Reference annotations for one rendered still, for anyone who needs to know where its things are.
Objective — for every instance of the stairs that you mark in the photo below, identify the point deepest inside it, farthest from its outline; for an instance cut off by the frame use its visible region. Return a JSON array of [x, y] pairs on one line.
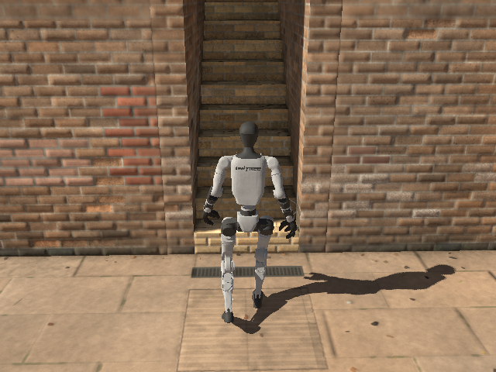
[[242, 81]]

